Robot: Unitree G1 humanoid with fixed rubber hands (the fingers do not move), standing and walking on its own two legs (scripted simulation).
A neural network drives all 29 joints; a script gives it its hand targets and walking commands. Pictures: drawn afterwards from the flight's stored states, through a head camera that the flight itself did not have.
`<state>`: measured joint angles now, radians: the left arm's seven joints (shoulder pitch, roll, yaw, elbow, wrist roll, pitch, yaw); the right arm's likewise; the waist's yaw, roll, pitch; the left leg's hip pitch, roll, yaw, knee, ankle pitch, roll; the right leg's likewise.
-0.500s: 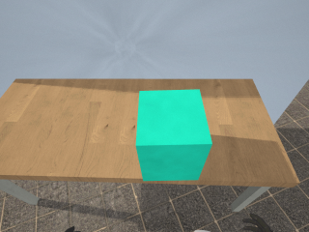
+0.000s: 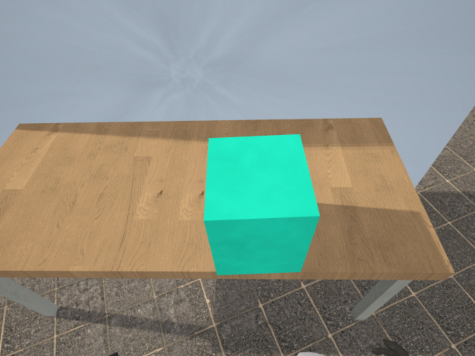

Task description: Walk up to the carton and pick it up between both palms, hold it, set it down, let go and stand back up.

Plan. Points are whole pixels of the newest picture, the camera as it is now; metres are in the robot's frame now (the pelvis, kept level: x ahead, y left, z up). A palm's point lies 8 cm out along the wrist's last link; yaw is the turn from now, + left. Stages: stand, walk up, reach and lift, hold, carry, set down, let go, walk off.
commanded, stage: walk up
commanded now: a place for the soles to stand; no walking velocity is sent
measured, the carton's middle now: (256, 208) +0.43 -0.02 -0.07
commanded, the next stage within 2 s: reach and lift in 0.08 s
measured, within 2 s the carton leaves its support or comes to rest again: neither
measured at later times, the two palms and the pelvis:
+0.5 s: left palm (131, 337) +0.17 +0.21 -0.08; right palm (404, 339) +0.16 -0.25 -0.07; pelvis +0.01 -0.03 +0.01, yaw +0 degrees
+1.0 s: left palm (127, 333) +0.18 +0.21 -0.06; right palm (383, 324) +0.18 -0.22 -0.06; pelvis +0.03 -0.02 +0.02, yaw +0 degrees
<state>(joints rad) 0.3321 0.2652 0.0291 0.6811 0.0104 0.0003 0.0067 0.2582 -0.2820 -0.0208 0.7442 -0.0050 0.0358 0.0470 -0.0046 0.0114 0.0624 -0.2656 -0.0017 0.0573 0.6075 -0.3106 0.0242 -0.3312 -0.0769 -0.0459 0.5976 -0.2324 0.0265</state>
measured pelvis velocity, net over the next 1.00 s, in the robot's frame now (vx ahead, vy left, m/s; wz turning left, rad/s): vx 0.03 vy -0.02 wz -0.01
